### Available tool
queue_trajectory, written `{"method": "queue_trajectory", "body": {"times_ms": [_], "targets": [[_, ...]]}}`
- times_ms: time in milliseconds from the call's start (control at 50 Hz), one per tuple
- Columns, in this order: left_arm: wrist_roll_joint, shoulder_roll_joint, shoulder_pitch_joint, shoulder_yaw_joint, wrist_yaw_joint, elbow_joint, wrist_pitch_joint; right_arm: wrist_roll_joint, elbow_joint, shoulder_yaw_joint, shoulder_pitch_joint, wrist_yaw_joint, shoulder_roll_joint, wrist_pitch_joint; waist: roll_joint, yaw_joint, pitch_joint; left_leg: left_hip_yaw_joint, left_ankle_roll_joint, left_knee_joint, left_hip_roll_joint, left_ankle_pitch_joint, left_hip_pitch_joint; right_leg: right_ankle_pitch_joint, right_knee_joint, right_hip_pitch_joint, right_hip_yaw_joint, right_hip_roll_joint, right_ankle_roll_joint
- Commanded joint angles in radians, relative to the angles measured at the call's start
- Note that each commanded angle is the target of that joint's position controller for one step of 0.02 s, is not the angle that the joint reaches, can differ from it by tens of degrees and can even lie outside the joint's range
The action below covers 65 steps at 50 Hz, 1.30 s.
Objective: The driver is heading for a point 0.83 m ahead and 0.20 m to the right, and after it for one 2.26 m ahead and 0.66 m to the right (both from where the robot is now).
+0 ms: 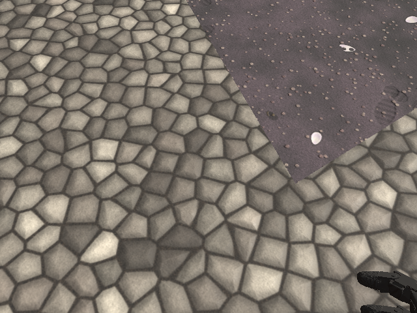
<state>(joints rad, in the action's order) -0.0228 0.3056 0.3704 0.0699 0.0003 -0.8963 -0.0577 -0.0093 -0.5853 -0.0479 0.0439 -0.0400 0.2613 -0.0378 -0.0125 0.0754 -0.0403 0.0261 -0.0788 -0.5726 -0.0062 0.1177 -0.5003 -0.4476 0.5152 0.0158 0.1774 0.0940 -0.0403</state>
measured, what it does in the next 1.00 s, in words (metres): walks ahead: right foot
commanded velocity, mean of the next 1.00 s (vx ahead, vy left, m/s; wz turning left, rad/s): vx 0.50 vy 0.00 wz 0.02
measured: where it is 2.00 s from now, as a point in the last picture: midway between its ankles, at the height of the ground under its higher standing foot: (250, 175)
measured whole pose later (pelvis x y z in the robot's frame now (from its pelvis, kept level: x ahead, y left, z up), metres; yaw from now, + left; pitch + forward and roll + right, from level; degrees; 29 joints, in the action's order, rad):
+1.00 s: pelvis +0.56 -0.01 +0.01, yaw -2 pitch +2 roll -2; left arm -0.02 0.28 0.38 0.06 0.00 -0.92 -0.05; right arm -0.01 -0.72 -0.04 0.03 -0.03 0.25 -0.09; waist -0.03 0.09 -0.01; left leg -0.03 -0.01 -0.48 -0.05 0.01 -0.52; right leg -0.37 0.30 0.02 -0.01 -0.03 0.01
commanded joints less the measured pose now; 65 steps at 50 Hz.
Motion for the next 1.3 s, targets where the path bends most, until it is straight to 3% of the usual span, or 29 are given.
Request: {"method": "queue_trajectory", "body": {"times_ms": [20,40,60,80,100,180,300,400,460,500,520,540,560,580,620,640,700,820,920,980,1000,1020,1040,1060,1080,1100,1120,1180,1300], "targets": [[0.019,0.053,0.032,-0.020,0.008,0.092,-0.047,0.000,-0.030,-0.095,0.414,0.024,0.289,-0.001,-0.215,-0.182,0.479,-0.782,-0.301,0.204,-0.391,0.043,0.940,-0.139,0.778,-0.679,-0.182,-0.099,0.034],[-0.019,0.140,-0.057,0.007,0.017,0.111,-0.059,0.003,-0.033,-0.072,0.374,0.016,0.223,-0.009,-0.124,-0.201,0.366,-0.669,-0.255,0.234,-0.357,0.090,0.852,-0.103,0.839,-0.777,-0.255,-0.043,0.046],[-0.030,0.132,-0.131,0.003,0.017,0.137,-0.064,0.002,-0.037,-0.061,0.319,0.016,0.190,-0.014,-0.108,-0.180,0.230,-0.517,-0.218,0.245,-0.311,0.051,0.706,-0.027,0.806,-0.804,-0.231,-0.003,0.058],[-0.011,0.119,-0.151,0.002,0.011,0.135,-0.062,0.002,-0.042,-0.050,0.258,0.014,0.157,-0.019,-0.056,-0.140,0.147,-0.413,-0.191,0.270,-0.267,-0.022,0.562,0.049,0.732,-0.772,-0.221,0.033,0.056],[0.005,0.120,-0.139,0.008,0.007,0.127,-0.053,0.008,-0.039,-0.040,0.214,0.012,0.124,-0.025,-0.068,-0.103,0.110,-0.342,-0.175,0.303,-0.232,-0.086,0.455,0.101,0.673,-0.708,-0.229,0.059,0.052],[0.015,0.068,-0.110,-0.001,0.005,0.112,-0.015,0.010,-0.062,-0.044,0.190,0.017,0.135,-0.052,-0.057,-0.049,0.067,-0.239,-0.193,0.409,-0.212,-0.168,0.319,0.223,0.561,-0.648,-0.227,0.067,0.016],[0.017,0.028,-0.312,-0.021,0.021,0.162,-0.026,0.003,-0.124,-0.050,0.264,0.039,0.168,-0.047,-0.042,-0.113,-0.001,-0.109,-0.140,0.437,-0.166,-0.143,0.337,0.540,0.177,-0.650,-0.199,0.024,0.007],[0.009,0.047,-0.417,-0.022,0.046,0.206,-0.035,-0.010,-0.185,-0.060,0.339,0.043,0.192,-0.032,-0.048,-0.143,-0.033,-0.128,-0.120,0.382,-0.231,-0.127,0.477,0.503,0.032,-0.660,-0.203,-0.009,0.048],[0.012,0.080,-0.356,-0.010,0.053,0.198,-0.041,-0.012,-0.202,-0.066,0.327,0.051,0.207,-0.017,-0.073,-0.097,0.007,-0.130,-0.088,0.280,-0.246,-0.328,0.552,0.388,-0.007,-0.559,-0.173,-0.045,0.093],[0.019,0.156,-0.102,0.030,0.040,0.125,-0.042,-0.003,-0.198,-0.050,0.318,0.057,0.175,-0.006,-0.047,0.023,0.180,-0.055,-0.034,-0.044,-0.155,-0.494,0.460,0.420,-0.003,-0.176,-0.156,-0.061,0.152],[0.038,0.256,0.029,0.052,0.032,0.109,-0.040,0.011,-0.166,-0.020,0.413,0.054,0.090,-0.017,0.136,0.015,0.354,-0.005,0.034,-0.429,-0.041,-0.162,0.120,0.379,0.011,0.222,-0.521,0.188,0.283],[0.020,0.237,0.076,0.048,0.040,0.089,-0.036,0.006,-0.181,-0.005,0.456,0.049,0.051,-0.037,0.300,0.014,0.445,-0.103,0.065,-0.644,0.083,0.467,-0.124,0.182,-0.160,0.377,-0.897,0.292,0.376],[0.005,0.165,0.036,0.025,0.038,0.096,-0.036,-0.017,-0.170,-0.029,0.359,0.041,0.150,-0.052,0.205,0.037,0.328,-0.161,0.053,-0.737,0.020,0.450,-0.245,0.042,-0.201,0.311,-0.838,0.266,0.328],[0.008,0.138,-0.037,0.017,0.033,0.108,-0.034,-0.029,-0.144,-0.033,0.273,0.039,0.168,-0.060,0.149,0.023,0.203,-0.126,0.040,-0.719,-0.033,0.353,-0.281,0.061,-0.221,0.172,-0.704,0.235,0.289],[0.030,0.087,-0.140,0.000,0.032,0.125,-0.034,-0.007,-0.137,-0.037,0.220,0.046,0.154,-0.056,0.087,-0.035,0.081,-0.104,0.041,-0.608,-0.107,0.212,-0.198,0.229,-0.279,-0.079,-0.536,0.166,0.263],[0.038,0.073,-0.159,-0.005,0.032,0.126,-0.037,-0.006,-0.144,-0.037,0.247,0.046,0.138,-0.046,0.110,-0.064,0.080,-0.108,0.045,-0.583,-0.122,0.179,-0.139,0.279,-0.305,-0.140,-0.496,0.148,0.262],[0.027,0.093,-0.154,0.001,0.028,0.108,-0.051,0.001,-0.148,-0.030,0.253,0.050,0.098,-0.024,0.099,-0.088,0.058,-0.092,0.073,-0.495,-0.136,0.118,-0.126,0.397,-0.368,-0.204,-0.397,0.133,0.285],[0.015,0.130,-0.083,0.010,0.005,0.066,-0.039,0.003,-0.106,-0.013,0.058,0.038,0.060,-0.037,0.069,-0.030,0.008,-0.051,0.097,-0.128,-0.110,-0.185,-0.135,0.485,-0.395,-0.168,-0.249,0.082,0.243],[-0.003,0.147,0.009,0.019,-0.002,0.022,-0.012,-0.006,-0.059,-0.012,-0.079,0.013,0.072,-0.056,0.070,0.006,-0.031,-0.062,0.091,0.042,-0.065,-0.175,-0.109,0.452,-0.324,-0.072,-0.310,0.128,0.238],[-0.004,0.165,-0.012,0.030,-0.011,0.020,0.002,-0.005,-0.073,-0.027,-0.015,0.008,0.116,-0.070,0.099,-0.051,0.002,-0.062,0.063,0.095,-0.042,-0.080,0.014,0.520,-0.229,-0.036,-0.359,0.152,0.210],[-0.004,0.158,-0.030,0.027,-0.012,0.024,0.005,-0.002,-0.100,-0.042,0.078,0.013,0.141,-0.074,0.095,-0.107,0.054,-0.039,0.042,0.126,-0.021,-0.064,0.156,0.628,-0.129,-0.055,-0.339,0.118,0.188],[0.007,0.115,-0.028,0.012,-0.010,0.032,0.004,0.008,-0.138,-0.065,0.231,0.023,0.193,-0.076,0.070,-0.173,0.174,-0.067,0.004,0.092,-0.065,-0.080,0.405,0.618,0.070,-0.146,-0.301,0.055,0.155],[0.039,0.029,0.019,-0.015,-0.008,0.060,-0.003,0.021,-0.151,-0.085,0.380,0.032,0.276,-0.070,-0.106,-0.197,0.349,-0.304,-0.071,0.044,-0.289,-0.085,0.738,0.289,0.414,-0.391,-0.236,-0.052,0.103],[0.005,-0.021,0.117,-0.030,-0.004,0.072,-0.022,0.020,-0.169,-0.086,0.403,0.026,0.291,-0.058,-0.357,-0.153,0.446,-0.716,-0.184,0.217,-0.431,0.178,0.906,-0.161,0.664,-0.677,-0.257,-0.149,0.069],[-0.023,0.099,0.040,0.001,-0.004,0.062,-0.026,0.012,-0.159,-0.062,0.365,0.028,0.191,-0.058,-0.201,-0.180,0.323,-0.670,-0.145,0.272,-0.393,0.336,0.807,-0.119,0.764,-0.765,-0.320,-0.083,0.073],[-0.029,0.131,-0.047,0.013,-0.005,0.088,-0.025,0.007,-0.154,-0.047,0.295,0.032,0.150,-0.059,-0.141,-0.174,0.195,-0.521,-0.109,0.290,-0.366,0.311,0.675,-0.020,0.765,-0.796,-0.295,-0.042,0.079],[-0.018,0.116,-0.077,0.014,-0.009,0.091,-0.018,0.012,-0.152,-0.037,0.230,0.030,0.122,-0.062,-0.083,-0.143,0.130,-0.416,-0.094,0.320,-0.327,0.209,0.550,0.060,0.739,-0.755,-0.283,-0.004,0.074],[-0.013,0.059,-0.053,0.019,-0.005,0.092,0.014,0.023,-0.168,-0.032,0.145,0.031,0.083,-0.076,-0.114,-0.077,0.057,-0.204,-0.084,0.405,-0.262,0.032,0.373,0.166,0.655,-0.645,-0.283,0.047,0.060],[0.001,0.023,-0.161,0.014,0.008,0.154,0.033,0.027,-0.211,-0.051,0.154,0.051,0.136,-0.076,-0.045,-0.076,-0.008,0.022,-0.096,0.444,-0.252,-0.199,0.373,0.385,0.415,-0.707,-0.264,0.045,0.031]]}}
Keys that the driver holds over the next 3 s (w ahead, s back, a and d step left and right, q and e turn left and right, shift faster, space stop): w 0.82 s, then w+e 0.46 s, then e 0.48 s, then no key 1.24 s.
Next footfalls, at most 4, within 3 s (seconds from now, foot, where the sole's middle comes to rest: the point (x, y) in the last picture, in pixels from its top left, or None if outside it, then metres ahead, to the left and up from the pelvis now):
0.50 right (274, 312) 0.46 -0.14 -0.76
1.02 left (201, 221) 0.75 0.11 -0.76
1.52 right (285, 187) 0.91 -0.19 -0.76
2.00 left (228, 156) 1.04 0.03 -0.76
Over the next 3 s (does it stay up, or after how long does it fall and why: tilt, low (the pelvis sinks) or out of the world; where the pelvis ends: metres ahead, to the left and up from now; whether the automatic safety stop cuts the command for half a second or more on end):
stays up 0.94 -0.05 0.02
